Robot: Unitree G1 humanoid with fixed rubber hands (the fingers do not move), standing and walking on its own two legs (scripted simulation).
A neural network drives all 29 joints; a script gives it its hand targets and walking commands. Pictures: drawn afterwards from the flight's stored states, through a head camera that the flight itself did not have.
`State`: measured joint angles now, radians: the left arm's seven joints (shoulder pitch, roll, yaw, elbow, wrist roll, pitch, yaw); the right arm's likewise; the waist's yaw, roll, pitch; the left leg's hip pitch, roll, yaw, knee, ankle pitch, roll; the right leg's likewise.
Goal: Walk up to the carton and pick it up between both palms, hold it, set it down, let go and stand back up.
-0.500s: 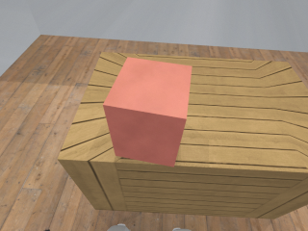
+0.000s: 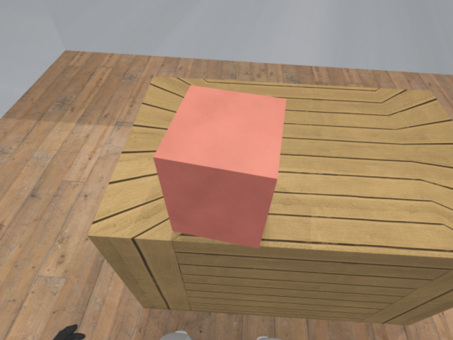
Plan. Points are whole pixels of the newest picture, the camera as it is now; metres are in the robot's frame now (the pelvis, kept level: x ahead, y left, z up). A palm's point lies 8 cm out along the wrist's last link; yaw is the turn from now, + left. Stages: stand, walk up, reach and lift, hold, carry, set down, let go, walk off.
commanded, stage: reach and lift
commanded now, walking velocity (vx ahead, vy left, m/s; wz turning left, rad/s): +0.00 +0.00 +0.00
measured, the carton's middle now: (225, 169) +0.46 +0.01 +0.02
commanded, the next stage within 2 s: none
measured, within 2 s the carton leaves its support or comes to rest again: neither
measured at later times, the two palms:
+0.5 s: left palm (101, 307) +0.21 +0.23 -0.09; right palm out of the picture +0.12 -0.31 -0.08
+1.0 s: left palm (76, 339) +0.15 +0.24 -0.04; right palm out of the picture +0.14 -0.23 -0.04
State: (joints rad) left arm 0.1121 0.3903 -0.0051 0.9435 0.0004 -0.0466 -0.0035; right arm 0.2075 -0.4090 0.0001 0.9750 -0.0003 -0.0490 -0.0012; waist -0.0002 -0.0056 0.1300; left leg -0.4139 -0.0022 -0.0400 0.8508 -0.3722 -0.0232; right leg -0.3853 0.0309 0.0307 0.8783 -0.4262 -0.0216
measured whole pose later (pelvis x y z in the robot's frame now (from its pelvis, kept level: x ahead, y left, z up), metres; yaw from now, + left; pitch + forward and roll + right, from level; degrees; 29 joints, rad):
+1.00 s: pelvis -0.02 -0.01 +0.01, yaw +1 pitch -10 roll +3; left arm 0.14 0.30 0.00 0.48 0.01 0.19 -0.02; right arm 0.23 -0.18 0.00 0.54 -0.05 -0.18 -0.10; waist 0.00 -0.06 0.15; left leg -0.25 -0.04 -0.04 0.69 -0.27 -0.03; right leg -0.25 -0.02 0.03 0.81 -0.38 -0.02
